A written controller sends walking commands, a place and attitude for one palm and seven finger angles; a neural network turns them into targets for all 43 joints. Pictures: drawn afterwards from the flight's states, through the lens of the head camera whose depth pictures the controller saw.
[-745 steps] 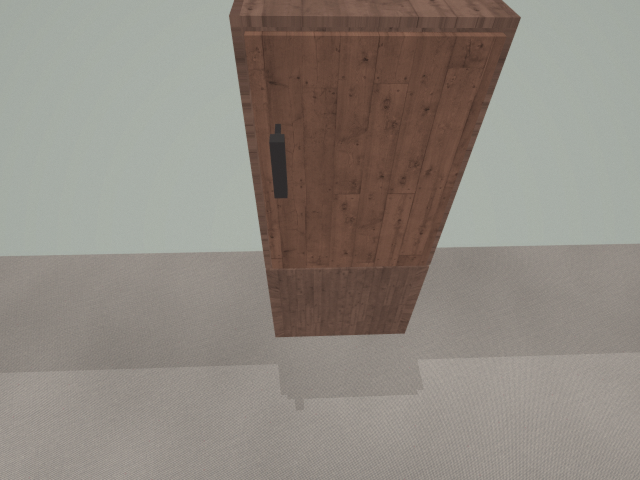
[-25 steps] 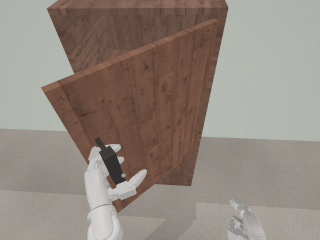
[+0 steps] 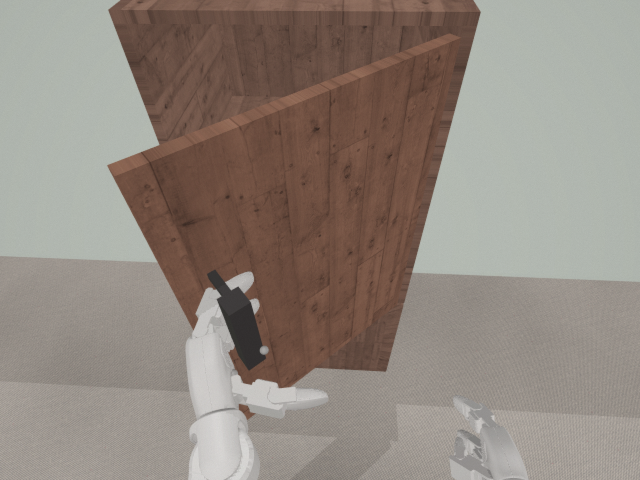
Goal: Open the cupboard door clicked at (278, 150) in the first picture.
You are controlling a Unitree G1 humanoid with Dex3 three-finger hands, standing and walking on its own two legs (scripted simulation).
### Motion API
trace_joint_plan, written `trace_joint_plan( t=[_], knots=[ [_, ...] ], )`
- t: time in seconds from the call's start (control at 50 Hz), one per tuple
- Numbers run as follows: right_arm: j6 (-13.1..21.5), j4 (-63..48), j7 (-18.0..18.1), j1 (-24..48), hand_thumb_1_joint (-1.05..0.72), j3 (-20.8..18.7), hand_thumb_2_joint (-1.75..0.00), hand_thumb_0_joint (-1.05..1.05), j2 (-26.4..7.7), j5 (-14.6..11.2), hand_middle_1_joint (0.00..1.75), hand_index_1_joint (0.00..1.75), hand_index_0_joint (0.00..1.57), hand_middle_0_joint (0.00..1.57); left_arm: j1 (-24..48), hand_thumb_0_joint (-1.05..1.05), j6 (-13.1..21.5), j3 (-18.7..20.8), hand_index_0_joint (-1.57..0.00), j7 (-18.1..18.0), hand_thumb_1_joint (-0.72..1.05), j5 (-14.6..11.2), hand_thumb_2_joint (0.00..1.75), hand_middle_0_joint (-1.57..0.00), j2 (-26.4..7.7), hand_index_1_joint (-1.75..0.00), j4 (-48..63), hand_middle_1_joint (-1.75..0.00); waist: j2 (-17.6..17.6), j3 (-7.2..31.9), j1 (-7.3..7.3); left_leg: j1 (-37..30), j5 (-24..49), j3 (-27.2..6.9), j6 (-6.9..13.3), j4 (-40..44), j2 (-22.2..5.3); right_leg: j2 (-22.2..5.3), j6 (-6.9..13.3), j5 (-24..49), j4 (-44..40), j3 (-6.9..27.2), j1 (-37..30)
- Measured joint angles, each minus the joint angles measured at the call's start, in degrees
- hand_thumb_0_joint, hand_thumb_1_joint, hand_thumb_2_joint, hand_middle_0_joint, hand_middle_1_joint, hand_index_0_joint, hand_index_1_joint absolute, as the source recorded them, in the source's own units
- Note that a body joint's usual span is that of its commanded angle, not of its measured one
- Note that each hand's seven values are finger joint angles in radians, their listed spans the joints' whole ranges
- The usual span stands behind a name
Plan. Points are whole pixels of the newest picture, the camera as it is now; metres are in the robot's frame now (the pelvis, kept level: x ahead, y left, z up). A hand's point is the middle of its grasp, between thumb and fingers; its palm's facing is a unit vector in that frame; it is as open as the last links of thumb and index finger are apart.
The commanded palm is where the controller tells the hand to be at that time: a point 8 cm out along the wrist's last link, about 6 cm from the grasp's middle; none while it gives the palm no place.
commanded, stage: slide the hand sideways off the handle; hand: left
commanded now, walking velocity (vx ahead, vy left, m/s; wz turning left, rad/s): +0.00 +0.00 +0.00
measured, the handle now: (234, 319) +0.29 +0.12 +0.07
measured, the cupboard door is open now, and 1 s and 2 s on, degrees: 42 44 44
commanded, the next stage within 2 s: draw the hand back to the body in 1.22 s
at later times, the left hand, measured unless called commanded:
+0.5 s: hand (259, 385) +0.21 +0.08 +0.08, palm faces -0.09 -1.00 +0.02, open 16.0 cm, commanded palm +0.18 +0.15 +0.07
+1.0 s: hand (209, 420) +0.18 +0.13 +0.07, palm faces -0.06 -1.00 -0.03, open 15.9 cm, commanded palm +0.14 +0.20 +0.07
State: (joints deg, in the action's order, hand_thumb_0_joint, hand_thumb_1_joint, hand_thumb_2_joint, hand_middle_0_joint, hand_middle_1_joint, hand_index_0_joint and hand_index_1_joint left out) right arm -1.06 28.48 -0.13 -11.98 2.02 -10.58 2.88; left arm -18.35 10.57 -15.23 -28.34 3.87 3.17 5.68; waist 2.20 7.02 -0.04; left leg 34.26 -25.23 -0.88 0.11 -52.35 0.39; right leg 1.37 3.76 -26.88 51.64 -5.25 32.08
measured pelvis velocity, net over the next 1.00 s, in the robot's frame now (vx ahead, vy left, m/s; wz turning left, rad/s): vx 0.00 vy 0.00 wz -0.01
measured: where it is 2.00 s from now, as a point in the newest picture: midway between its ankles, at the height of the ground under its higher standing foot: outside the picture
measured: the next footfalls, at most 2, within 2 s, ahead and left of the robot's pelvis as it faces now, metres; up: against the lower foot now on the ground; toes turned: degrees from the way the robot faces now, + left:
none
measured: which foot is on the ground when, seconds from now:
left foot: down 0.00-1.00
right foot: down 0.00-1.00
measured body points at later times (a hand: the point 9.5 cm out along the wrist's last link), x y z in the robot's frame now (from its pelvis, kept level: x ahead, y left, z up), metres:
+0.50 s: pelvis +0.00 +0.02 -0.01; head +0.02 +0.01 +0.44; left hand +0.21 +0.14 +0.08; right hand +0.16 -0.20 -0.08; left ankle +0.01 +0.12 -0.69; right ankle +0.00 -0.08 -0.69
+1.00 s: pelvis +0.00 +0.00 -0.02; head +0.03 -0.01 +0.43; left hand +0.17 +0.18 +0.07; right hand +0.19 -0.22 -0.08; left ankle +0.01 +0.12 -0.69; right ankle +0.00 -0.08 -0.69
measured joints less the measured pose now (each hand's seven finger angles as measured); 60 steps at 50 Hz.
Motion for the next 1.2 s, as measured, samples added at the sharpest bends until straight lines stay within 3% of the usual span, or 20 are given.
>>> trace_joint_plan(
  t=[0.06,0.12,0.18,0.24,0.4,0.6,0.78,1.0,1.2],
  knots=[
    [0.3,-0.3,-0.3,0.5,-0.90,0.3,-0.90,0.01,-0.1,-0.2,0.30,0.30,0.20,0.20,0.1,-0.01,-0.3,-0.4,-0.43,0.5,-0.50,0.4,0.30,-0.41,-0.5,-0.64,0.5,-0.67,0.0,-0.2,-0.12,0.4,-0.2,0.0,0.2,-0.7,0.2,-0.2,-0.2,-0.2,0.6,-0.1,0.3],
    [1.2,-1.4,-0.4,-0.2,-0.90,0.4,-0.90,0.01,-0.6,-1.0,0.30,0.30,0.20,0.20,-0.7,-0.01,1.9,0.4,-0.35,9.8,-0.49,-0.2,0.30,-0.37,-3.7,-0.57,1.4,-0.58,-0.1,-0.8,0.19,1.3,-0.2,-0.1,0.5,-1.5,0.5,-0.6,-0.4,-0.4,1.5,-0.2,1.1],
    [2.2,-2.4,0.1,-1.2,-0.90,0.4,-0.90,0.01,-1.5,-2.1,0.30,0.30,0.20,0.20,-1.3,-0.01,3.8,0.8,-0.25,20.1,-0.49,-3.5,0.30,-0.30,-7.9,-0.48,2.4,-0.49,0.4,-1.4,0.40,1.8,-0.4,-0.2,0.8,-2.2,0.7,-0.7,-0.7,-0.5,2.0,-0.3,1.5],
    [3.3,-3.2,0.6,-2.0,-0.90,0.5,-0.90,0.01,-2.1,-3.0,0.30,0.30,0.20,0.20,-1.9,-0.01,3.9,0.7,-0.20,24.6,-0.50,-6.8,0.30,-0.25,-9.0,-0.41,3.4,-0.41,0.9,-1.8,0.11,2.0,-0.5,0.1,1.1,-2.6,0.7,-0.7,-1.0,-0.3,2.0,0.0,1.6],
    [3.9,-5.2,-0.1,-4.1,-0.90,0.7,-0.90,0.01,-1.7,-3.1,0.30,0.30,0.20,0.20,-5.1,-0.01,2.8,0.8,-0.22,23.1,-0.50,-5.7,0.30,-0.20,-7.3,-0.36,6.4,-0.37,0.0,-0.9,-1.03,2.5,-0.9,1.5,1.5,-2.7,0.4,-0.5,-1.4,-0.3,2.6,1.4,2.8],
    [3.1,-7.0,-0.7,-5.1,-0.90,0.7,-0.90,0.01,-1.6,-3.0,0.30,0.30,0.20,0.20,-12.2,-0.01,3.6,2.1,-0.22,23.9,-0.50,-6.0,0.30,-0.21,-9.3,-0.34,11.4,-0.35,-0.3,-0.2,-1.22,3.3,-2.3,1.9,1.4,-4.1,-0.2,0.0,-1.3,-1.3,3.7,1.9,3.7],
    [3.7,-7.4,0.0,-4.3,-0.90,-0.2,-0.90,0.01,-1.7,-3.4,0.30,0.30,0.20,0.20,-18.5,-0.01,6.1,5.8,-0.23,27.4,-0.50,-8.5,0.30,-0.22,-11.6,-0.34,15.1,-0.34,-0.1,0.3,-0.54,5.3,-3.3,1.0,0.9,-6.1,-0.5,0.3,-0.9,-2.3,5.3,0.9,5.3],
    [3.7,-6.6,1.7,-3.2,-0.90,-0.9,-0.90,0.01,-1.5,-4.5,0.30,0.30,0.20,0.20,-20.1,-0.01,6.7,11.5,-0.23,33.8,-0.50,-13.0,0.30,-0.23,-13.6,-0.34,15.3,-0.34,0.1,0.9,0.00,6.7,-3.6,0.1,0.2,-7.3,-0.8,0.7,-0.3,-2.9,6.2,0.1,6.4],
    [3.4,-5.5,3.0,-3.3,-0.90,-1.8,-0.90,0.01,-1.6,-5.2,0.30,0.30,0.20,0.20,-23.4,-0.01,7.9,18.8,-0.22,37.7,-0.50,-17.7,0.30,-0.20,-14.7,-0.33,14.0,-0.32,0.0,1.4,0.55,7.1,-3.6,-0.6,-0.1,-7.7,-0.9,0.8,-0.1,-2.9,6.2,-0.7,6.4]
  ],
)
